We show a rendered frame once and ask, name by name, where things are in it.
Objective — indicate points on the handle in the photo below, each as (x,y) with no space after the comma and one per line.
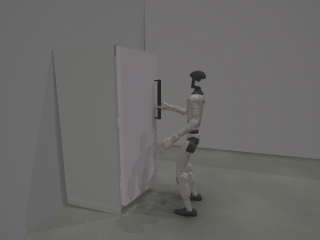
(158,98)

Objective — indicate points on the right robot hand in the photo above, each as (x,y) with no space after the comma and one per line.
(164,106)

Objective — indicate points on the right robot shin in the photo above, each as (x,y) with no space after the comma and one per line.
(191,181)

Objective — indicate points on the fridge door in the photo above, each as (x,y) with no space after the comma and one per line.
(137,116)

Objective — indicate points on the robot left upper arm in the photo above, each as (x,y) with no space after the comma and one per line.
(195,108)

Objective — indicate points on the robot left foot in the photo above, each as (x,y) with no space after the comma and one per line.
(184,212)

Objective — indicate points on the left robot hand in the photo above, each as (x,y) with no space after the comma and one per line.
(167,143)

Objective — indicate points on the robot right forearm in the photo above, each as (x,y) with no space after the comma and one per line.
(176,109)

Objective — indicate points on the robot left forearm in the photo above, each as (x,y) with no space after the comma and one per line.
(186,129)

